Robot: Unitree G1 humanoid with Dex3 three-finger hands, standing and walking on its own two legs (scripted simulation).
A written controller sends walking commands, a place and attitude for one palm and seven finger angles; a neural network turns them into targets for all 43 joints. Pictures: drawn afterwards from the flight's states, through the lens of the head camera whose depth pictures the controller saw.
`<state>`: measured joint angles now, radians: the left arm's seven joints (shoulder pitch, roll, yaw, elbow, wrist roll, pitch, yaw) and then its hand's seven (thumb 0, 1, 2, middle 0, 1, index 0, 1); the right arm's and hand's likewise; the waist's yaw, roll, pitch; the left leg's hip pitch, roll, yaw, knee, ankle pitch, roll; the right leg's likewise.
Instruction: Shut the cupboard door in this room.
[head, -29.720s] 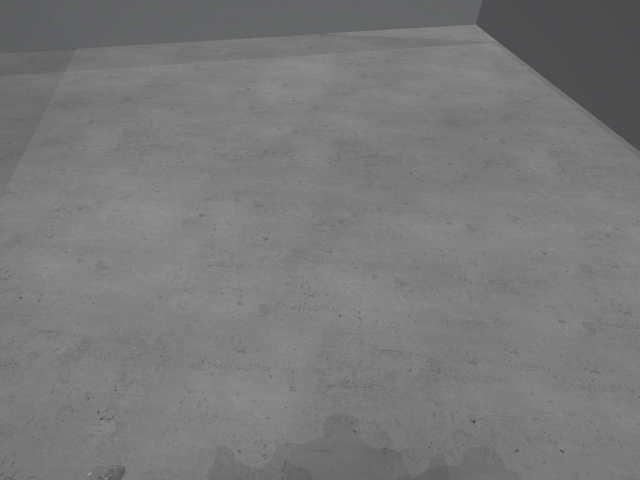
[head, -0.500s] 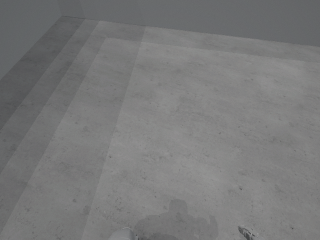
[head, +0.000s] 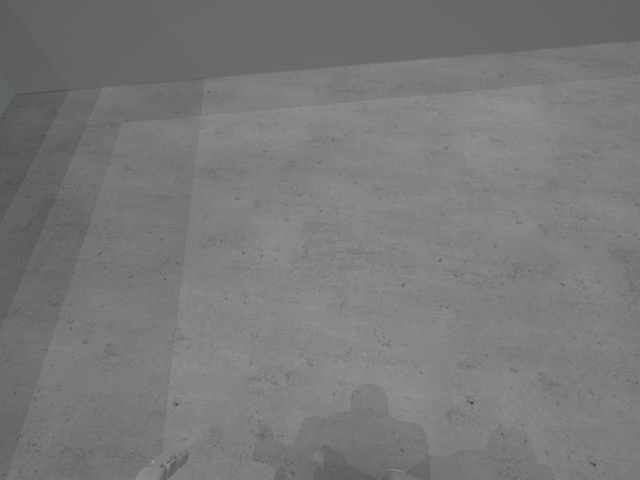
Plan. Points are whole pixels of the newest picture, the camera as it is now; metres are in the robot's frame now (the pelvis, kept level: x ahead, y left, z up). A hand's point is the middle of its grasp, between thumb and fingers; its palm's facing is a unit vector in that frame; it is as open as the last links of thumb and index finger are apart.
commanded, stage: walk around to get in front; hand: left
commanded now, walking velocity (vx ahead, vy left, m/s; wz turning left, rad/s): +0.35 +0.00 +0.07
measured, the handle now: out of the picture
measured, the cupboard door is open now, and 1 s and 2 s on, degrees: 71 71 71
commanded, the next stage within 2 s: walk to a spot facing it in 0.08 s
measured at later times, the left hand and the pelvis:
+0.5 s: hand out of the picture +0.14 +0.21 -0.19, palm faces +0.23 -0.96 -0.17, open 7.4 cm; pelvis +0.18 +0.04 -0.01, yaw +10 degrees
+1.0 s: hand (188, 400) +0.25 +0.21 -0.13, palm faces +0.44 -0.85 -0.29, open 7.4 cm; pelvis +0.24 -0.02 +0.01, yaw +27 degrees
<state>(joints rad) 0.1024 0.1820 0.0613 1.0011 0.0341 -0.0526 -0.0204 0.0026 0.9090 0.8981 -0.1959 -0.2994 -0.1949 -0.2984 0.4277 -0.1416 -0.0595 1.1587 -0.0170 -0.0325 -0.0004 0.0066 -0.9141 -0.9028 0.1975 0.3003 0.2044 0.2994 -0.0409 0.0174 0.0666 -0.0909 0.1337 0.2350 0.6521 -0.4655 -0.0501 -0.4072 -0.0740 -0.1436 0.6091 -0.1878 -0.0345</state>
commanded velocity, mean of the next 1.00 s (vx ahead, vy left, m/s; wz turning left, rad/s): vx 0.04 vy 0.00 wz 0.54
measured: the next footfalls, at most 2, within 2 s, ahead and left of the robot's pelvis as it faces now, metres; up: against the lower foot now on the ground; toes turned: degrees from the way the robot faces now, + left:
left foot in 0.42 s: +0.30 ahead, +0.14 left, +0.00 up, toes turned +16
right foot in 0.92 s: +0.31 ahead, -0.11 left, +0.00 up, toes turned +23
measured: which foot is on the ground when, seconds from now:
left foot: up 0.00-0.40, down 0.42-0.92, up 0.94-1.00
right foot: down 0.00-0.42, up 0.44-0.90, down 0.92-1.00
